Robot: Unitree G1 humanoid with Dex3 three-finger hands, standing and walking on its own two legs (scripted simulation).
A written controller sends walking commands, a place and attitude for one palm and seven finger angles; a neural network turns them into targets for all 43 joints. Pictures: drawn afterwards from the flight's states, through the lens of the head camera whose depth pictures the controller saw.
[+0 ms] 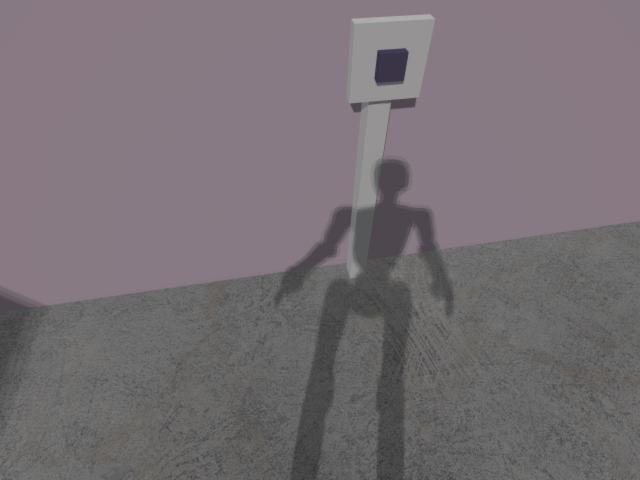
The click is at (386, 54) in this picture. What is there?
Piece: button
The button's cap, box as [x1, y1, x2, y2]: [374, 48, 408, 82]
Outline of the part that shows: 405,48 377,51 374,78 377,82 403,80 408,52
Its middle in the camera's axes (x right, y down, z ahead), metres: +0.16 -0.40 +0.88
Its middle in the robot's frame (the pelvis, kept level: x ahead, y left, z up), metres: +0.95 -0.10 +0.09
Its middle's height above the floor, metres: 0.86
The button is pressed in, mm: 0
